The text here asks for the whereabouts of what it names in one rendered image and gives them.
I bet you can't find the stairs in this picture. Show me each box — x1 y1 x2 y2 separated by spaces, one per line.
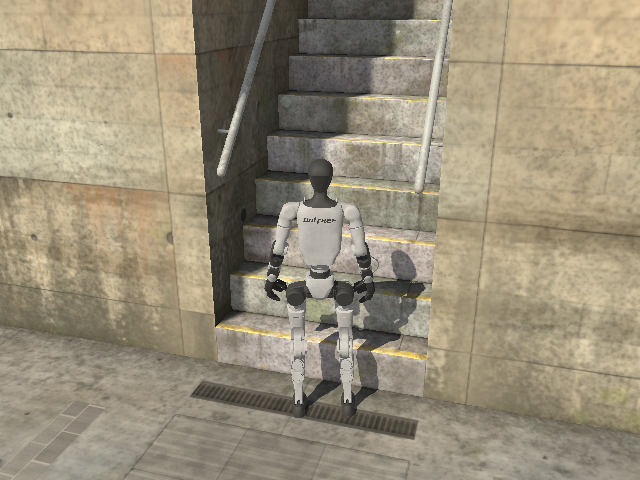
215 0 454 397

